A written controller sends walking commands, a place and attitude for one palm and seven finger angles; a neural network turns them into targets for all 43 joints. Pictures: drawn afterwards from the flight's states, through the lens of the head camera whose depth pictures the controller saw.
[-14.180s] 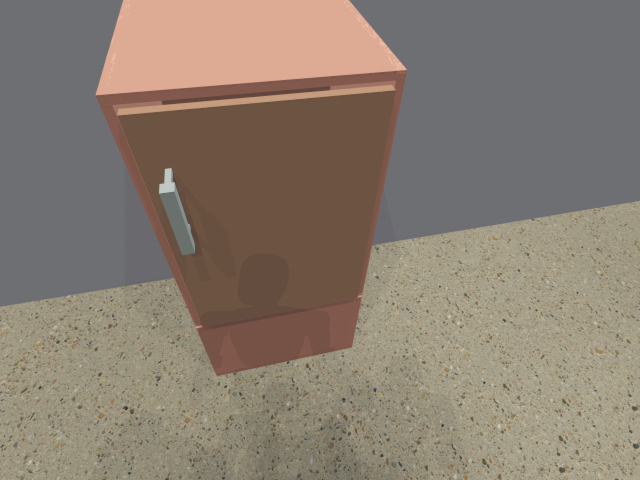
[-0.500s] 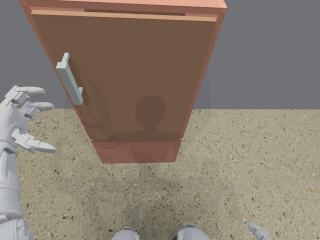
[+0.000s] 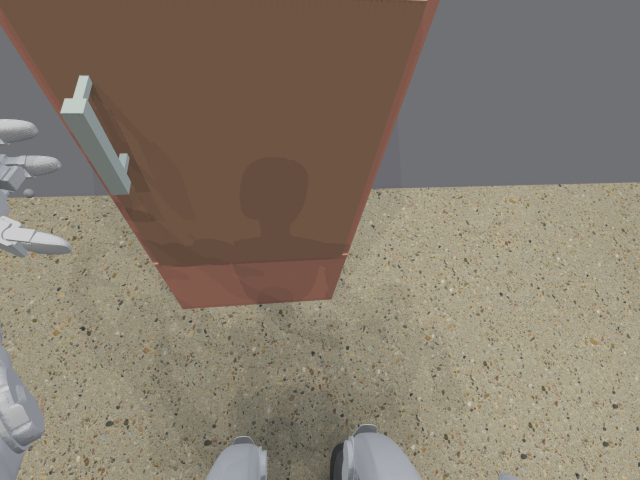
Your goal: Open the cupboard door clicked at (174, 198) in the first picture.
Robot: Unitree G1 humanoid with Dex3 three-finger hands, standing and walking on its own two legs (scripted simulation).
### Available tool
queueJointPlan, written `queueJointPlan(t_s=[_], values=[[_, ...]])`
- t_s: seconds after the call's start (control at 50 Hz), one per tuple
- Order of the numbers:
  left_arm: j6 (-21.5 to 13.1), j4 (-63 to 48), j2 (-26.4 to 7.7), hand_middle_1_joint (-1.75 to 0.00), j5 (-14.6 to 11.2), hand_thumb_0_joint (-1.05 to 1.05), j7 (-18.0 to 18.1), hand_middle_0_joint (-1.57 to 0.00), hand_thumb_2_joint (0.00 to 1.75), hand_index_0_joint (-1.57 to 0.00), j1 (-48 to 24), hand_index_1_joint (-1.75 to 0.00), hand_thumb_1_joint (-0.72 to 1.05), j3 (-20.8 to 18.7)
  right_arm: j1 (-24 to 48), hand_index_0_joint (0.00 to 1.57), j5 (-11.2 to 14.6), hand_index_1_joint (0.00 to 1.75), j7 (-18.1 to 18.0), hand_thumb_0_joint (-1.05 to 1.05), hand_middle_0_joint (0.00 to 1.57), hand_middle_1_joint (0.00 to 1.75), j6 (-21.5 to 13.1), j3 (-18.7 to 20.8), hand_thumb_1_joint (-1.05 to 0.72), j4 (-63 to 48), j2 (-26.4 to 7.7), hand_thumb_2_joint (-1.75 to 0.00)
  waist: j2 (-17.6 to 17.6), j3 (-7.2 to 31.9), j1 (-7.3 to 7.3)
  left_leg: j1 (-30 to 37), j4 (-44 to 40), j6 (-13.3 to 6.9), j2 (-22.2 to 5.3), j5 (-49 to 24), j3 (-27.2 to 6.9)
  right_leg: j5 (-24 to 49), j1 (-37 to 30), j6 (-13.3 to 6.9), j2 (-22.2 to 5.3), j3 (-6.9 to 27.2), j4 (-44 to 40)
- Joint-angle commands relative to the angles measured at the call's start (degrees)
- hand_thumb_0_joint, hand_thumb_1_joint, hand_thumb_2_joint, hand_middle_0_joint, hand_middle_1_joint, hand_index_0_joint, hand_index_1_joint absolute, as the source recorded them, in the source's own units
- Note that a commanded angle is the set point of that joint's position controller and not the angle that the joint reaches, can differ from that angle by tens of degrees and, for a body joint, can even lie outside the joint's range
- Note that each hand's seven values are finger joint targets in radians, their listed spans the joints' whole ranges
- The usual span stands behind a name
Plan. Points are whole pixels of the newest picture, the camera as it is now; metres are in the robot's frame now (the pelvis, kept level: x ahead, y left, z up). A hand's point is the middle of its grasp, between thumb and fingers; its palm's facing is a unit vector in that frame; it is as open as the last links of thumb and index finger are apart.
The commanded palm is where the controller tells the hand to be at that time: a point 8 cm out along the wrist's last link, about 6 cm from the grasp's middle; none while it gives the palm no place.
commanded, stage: move the hooked fingers beside the handle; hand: left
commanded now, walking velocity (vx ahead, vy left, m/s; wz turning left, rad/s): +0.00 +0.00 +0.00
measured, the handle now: (103, 139) +0.51 +0.27 +0.06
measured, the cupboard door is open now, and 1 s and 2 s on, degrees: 0 0 0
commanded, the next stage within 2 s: slide the fingers in behind the handle in 1.16 s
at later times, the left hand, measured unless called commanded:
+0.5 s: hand (25, 160) +0.47 +0.35 +0.07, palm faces +0.08 -1.00 -0.02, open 14.0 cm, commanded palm +0.45 +0.38 +0.07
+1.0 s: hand (20, 176) +0.44 +0.34 +0.07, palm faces +0.09 -1.00 -0.02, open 14.0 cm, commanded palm +0.43 +0.38 +0.06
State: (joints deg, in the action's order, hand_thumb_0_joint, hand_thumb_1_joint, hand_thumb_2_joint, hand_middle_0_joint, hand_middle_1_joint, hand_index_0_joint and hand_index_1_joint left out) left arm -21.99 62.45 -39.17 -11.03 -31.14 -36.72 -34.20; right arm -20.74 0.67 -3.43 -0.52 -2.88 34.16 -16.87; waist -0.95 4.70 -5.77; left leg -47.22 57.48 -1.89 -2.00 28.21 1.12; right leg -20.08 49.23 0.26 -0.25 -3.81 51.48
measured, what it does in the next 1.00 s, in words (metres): stands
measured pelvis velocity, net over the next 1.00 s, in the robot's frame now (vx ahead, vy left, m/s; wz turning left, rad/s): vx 0.00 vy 0.01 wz -0.01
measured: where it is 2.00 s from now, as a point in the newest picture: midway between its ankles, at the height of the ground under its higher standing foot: outside the picture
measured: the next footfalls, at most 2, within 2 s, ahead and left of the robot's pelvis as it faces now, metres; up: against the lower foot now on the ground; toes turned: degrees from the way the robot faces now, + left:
none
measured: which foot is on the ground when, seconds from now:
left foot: down 0.00-1.00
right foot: down 0.00-1.00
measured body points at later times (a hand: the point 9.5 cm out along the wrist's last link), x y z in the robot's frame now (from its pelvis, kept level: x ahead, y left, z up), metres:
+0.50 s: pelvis +0.00 +0.01 -0.01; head +0.16 +0.05 +0.41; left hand +0.46 +0.40 +0.07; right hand +0.02 -0.28 -0.10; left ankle -0.01 +0.09 -0.68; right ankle +0.04 -0.13 -0.68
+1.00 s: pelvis +0.00 +0.01 -0.01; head +0.14 +0.05 +0.42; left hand +0.43 +0.40 +0.07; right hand +0.05 -0.27 -0.10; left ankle -0.01 +0.09 -0.68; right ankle +0.04 -0.13 -0.68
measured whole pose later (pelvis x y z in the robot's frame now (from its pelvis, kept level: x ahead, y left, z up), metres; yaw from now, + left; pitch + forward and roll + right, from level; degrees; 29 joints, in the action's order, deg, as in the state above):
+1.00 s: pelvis +0.00 +0.01 -0.01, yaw +0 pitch +21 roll -5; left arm -20.7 66.7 -45.0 -9.2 -33.5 -42.5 -35.1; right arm -21.1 0.0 -2.0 3.4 -3.6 32.2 -17.0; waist -0.6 5.1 -7.2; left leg -52.0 60.5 -2.2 -2.6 29.5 0.1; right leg -20.4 52.8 0.6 0.3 -4.6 52.4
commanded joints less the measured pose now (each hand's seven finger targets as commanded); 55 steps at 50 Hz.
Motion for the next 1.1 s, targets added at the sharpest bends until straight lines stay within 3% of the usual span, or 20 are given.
queueJointPlan(t_s=[0.0, 0.12, 0.2, 0.26, 0.32, 0.38, 0.44, 0.52, 0.56, 0.62, 0.68, 0.7, 0.74, 0.84, 0.86, 0.9, 0.96, 0.98, 1.02, 1.08], values=[[-4.26, -11.2, -22.78, -1.2, -0.95, 0.0, -0.46, -0.3, 0.3, -0.3, -22.39, -1.2, -0.5, -3.03, -6.69, 0.2, -0.04, 0.3, -1.13, 0.0, 0.2, 0.3, -0.57, 4.37, -0.9, -3.93, -11.12, -0.9, 11.66, 23.93, 0.14, 11.99, -7.66, 1.17, 0.7, -25.06, -3.5, 12.32, -12.81, -1.93, 2.37, 1.89, -2.59], [-2.27, -5.56, -24.41, -1.2, -0.39, 0.0, -2.23, -0.3, 0.3, -0.3, -24.88, -1.2, -0.5, -2.4, -7.9, 0.2, 0.0, 0.3, -1.1, 0.0, 0.2, 0.3, 0.67, 3.99, -0.9, -3.43, -11.79, -0.9, 11.89, 22.06, -1.27, 10.98, -7.04, 1.15, 0.31, -24.45, -3.8, 11.21, -9.58, -1.68, 2.56, 1.45, -2.65], [-1.59, -3.98, -29.06, -1.2, 0.35, 0.0, -2.25, -0.3, 0.3, -0.3, -25.74, -1.2, -0.5, -4.96, -8.74, 0.2, -0.36, 0.3, -1.22, 0.0, 0.2, 0.3, 0.96, 3.95, -0.9, -3.97, -12.37, -0.9, 9.62, 23.89, -1.32, 7.69, -5.67, 0.57, 0.47, -24.51, -3.64, 13.34, -11.79, -1.65, 2.69, 1.91, -1.75], [-1.87, -4.2, -30.13, -1.2, 1.45, 0.0, -2.3, -0.3, 0.3, -0.3, -29.05, -1.2, -0.5, -4.36, -9.18, 0.2, -0.48, 0.3, -0.94, 0.0, 0.2, 0.3, 1.45, 3.67, -0.9, -3.53, -12.46, -0.9, 13.27, 24.76, -2.01, 8.95, -4.8, 0.87, 0.21, -25.35, -3.86, 12.36, -9.03, -1.45, 2.67, 1.75, -1.28], [-1.88, -3.74, -32.42, -1.2, 1.91, 0.0, -2.64, -0.3, 0.3, -0.3, -31.64, -1.2, -0.5, -5.01, -9.8, 0.2, -0.58, 0.3, -0.93, 0.0, 0.2, 0.3, 1.82, 3.61, -0.9, -3.28, -12.93, -0.9, 13.8, 25.71, -2.61, 9.91, -4.08, 1.17, -0.12, -26.74, -4.52, 12.09, -7.51, -1.59, 2.96, 1.4, -0.65], [-0.78, -1.55, -31.2, -1.2, 1.92, 0.0, -3.37, -0.3, 0.3, -0.3, -28.72, -1.2, -0.5, -4.53, -10.44, 0.2, -0.62, 0.3, -0.69, 0.0, 0.2, 0.3, 2.21, 3.58, -0.9, -3.52, -12.97, -0.9, 12.74, 26.7, -2.49, 9.45, -3.51, 0.88, -0.13, -27.34, -4.48, 12.4, -7.28, -1.34, 2.99, 1.29, -0.59], [-0.06, -3.09, -29.75, -1.2, 1.67, 0.0, -4.18, -0.3, 0.3, -0.3, -27.99, -1.2, -0.5, -3.44, -11.28, 0.2, -0.56, 0.3, -0.4, 0.0, 0.2, 0.3, 2.89, 3.66, -0.9, -3.52, -12.75, -0.9, 15.63, 28.49, -2.07, 13.73, -3.3, 1.82, -0.64, -33.41, -5.14, 13.7, -5.11, -1.33, 3.05, 0.57, -0.12], [-0.3, -7.24, -31.86, -1.2, 0.74, 0.0, -3.54, -0.3, 0.3, -0.3, -26.16, -1.2, -0.5, -6.52, -11.63, 0.2, -0.82, 0.3, 0.09, 0.0, 0.2, 0.3, 3.15, 4.31, -0.9, -4.2, -12.97, -0.9, 14.89, 30.8, -1.08, 15.38, -3.27, 2.29, -1.01, -37.69, -5.67, 15.2, -6.0, -1.48, 3.41, 0.14, 0.02], [-0.85, -9.68, -30.68, -1.2, 0.31, 0.0, -2.77, -0.3, 0.3, -0.3, -26.02, -1.2, -0.5, -6.5, -11.23, 0.2, -0.77, 0.3, 0.5, 0.0, 0.2, 0.3, 3.23, 4.41, -0.9, -4.32, -12.54, -0.9, 16.63, 31.07, -0.85, 16.72, -3.58, 2.51, -0.97, -37.76, -5.5, 14.57, -5.83, -1.49, 3.49, 0.09, -0.36], [-1.43, -12.39, -32.13, -1.2, 0.46, 0.0, -1.35, -0.3, 0.3, -0.3, -24.65, -1.2, -0.5, -8.36, -11.19, 0.2, -0.91, 0.3, 0.77, 0.0, 0.2, 0.3, 2.95, 4.78, -0.9, -4.5, -12.48, -0.9, 17.15, 32.04, -0.37, 17.99, -3.91, 2.67, -1.03, -39.66, -5.64, 15.43, -7.14, -1.62, 3.69, 0.11, -0.52], [-0.65, -10.22, -29.99, -1.2, 0.48, 0.0, -0.81, -0.3, 0.3, -0.3, -21.87, -1.2, -0.5, -7.46, -10.72, 0.2, -0.76, 0.3, 1.08, 0.0, 0.2, 0.3, 3.0, 4.59, -0.9, -4.43, -12.1, -0.9, 14.71, 27.77, -0.65, 15.6, -4.78, 2.15, -0.86, -36.19, -5.06, 14.4, -7.84, -1.43, 3.78, -0.02, -1.57], [-0.76, -11.07, -29.85, -1.2, 0.25, 0.0, -1.07, -0.3, 0.3, -0.3, -21.83, -1.2, -0.5, -7.2, -10.65, 0.2, -0.68, 0.3, 0.96, 0.0, 0.2, 0.3, 3.04, 4.53, -0.9, -4.67, -12.19, -0.9, 15.52, 27.72, -0.46, 16.08, -4.84, 2.14, -0.74, -37.07, -5.0, 15.09, -8.27, -1.72, 3.86, 0.09, -1.5], [-0.11, -9.5, -26.47, -1.2, 0.05, 0.0, -1.62, -0.3, 0.3, -0.3, -20.51, -1.2, -0.5, -4.81, -10.55, 0.2, -0.41, 0.3, 1.07, 0.0, 0.2, 0.3, 3.26, 4.34, -0.9, -4.75, -11.82, -0.9, 14.91, 25.7, -0.96, 15.99, -5.29, 1.86, -0.67, -35.29, -4.51, 14.1, -7.18, -1.4, 3.77, 0.04, -2.25], [-0.48, -6.15, -25.14, -1.2, 0.19, 0.0, -2.48, -0.3, 0.3, -0.3, -22.69, -1.2, -0.5, -3.06, -10.03, 0.2, -0.38, 0.3, 0.53, 0.0, 0.2, 0.3, 3.38, 4.15, -0.9, -4.82, -12.05, -0.9, 12.06, 21.38, -1.87, 12.27, -6.03, 1.51, -0.31, -28.69, -4.68, 11.47, -6.49, -1.63, 3.64, -0.02, -2.33], [-0.93, -6.43, -23.46, -1.2, 0.02, 0.0, -2.5, -0.3, 0.3, -0.3, -24.39, -1.2, -0.5, -1.57, -9.99, 0.2, -0.37, 0.3, 0.48, 0.0, 0.2, 0.3, 3.4, 3.97, -0.9, -4.65, -11.88, -0.9, 11.87, 21.59, -2.59, 12.55, -5.81, 1.29, -0.25, -27.38, -4.53, 11.06, -5.85, -1.54, 3.61, 0.19, -2.43], [-2.13, -7.32, -23.29, -1.2, -0.29, 0.0, -2.56, -0.3, 0.3, -0.3, -25.6, -1.2, -0.5, -1.53, -9.94, 0.2, -0.5, 0.3, 0.21, 0.0, 0.2, 0.3, 3.25, 4.15, -0.9, -4.79, -11.94, -0.9, 12.48, 22.32, -2.51, 13.73, -5.61, 1.75, -0.3, -28.36, -4.9, 10.88, -5.2, -1.89, 3.63, 0.07, -2.0], [-3.02, -7.98, -26.31, -1.2, -0.08, 0.0, -2.18, -0.3, 0.3, -0.3, -25.19, -1.2, -0.5, -3.96, -9.71, 0.2, -0.65, 0.3, 0.1, 0.0, 0.2, 0.3, 2.81, 4.53, -0.9, -4.28, -12.23, -0.9, 12.76, 25.79, -1.46, 13.83, -5.06, 1.98, -0.15, -29.47, -4.96, 11.83, -7.44, -1.89, 3.42, 0.56, -1.56], [-2.85, -7.05, -25.55, -1.2, 0.0, 0.0, -2.06, -0.3, 0.3, -0.3, -25.93, -1.2, -0.5, -3.24, -9.37, 0.2, -0.56, 0.3, 0.07, 0.0, 0.2, 0.3, 2.77, 4.28, -0.9, -4.23, -12.0, -0.9, 12.41, 24.82, -2.11, 12.5, -4.94, 1.62, -0.06, -27.27, -4.55, 11.4, -7.24, -1.73, 3.36, 0.7, -1.65], [-2.98, -7.98, -26.44, -1.2, 0.4, 0.0, -2.09, -0.3, 0.3, -0.3, -28.52, -1.2, -0.5, -2.94, -9.27, 0.2, -0.47, 0.3, -0.08, 0.0, 0.2, 0.3, 2.84, 4.0, -0.9, -3.83, -11.89, -0.9, 16.0, 25.22, -1.92, 14.17, -5.0, 2.23, -0.16, -28.83, -5.02, 11.0, -5.97, -1.92, 3.27, 0.58, -1.31], [-2.25, -6.29, -26.28, -1.2, 1.11, 0.0, -1.47, -0.3, 0.3, -0.3, -28.28, -1.2, -0.5, -2.31, -9.04, 0.2, -0.4, 0.3, -0.15, 0.0, 0.2, 0.3, 2.88, 3.78, -0.9, -4.01, -11.9, -0.9, 13.18, 23.33, -2.34, 11.82, -5.15, 1.45, -0.01, -24.54, -4.75, 9.43, -6.1, -1.67, 3.21, 0.68, -1.81]])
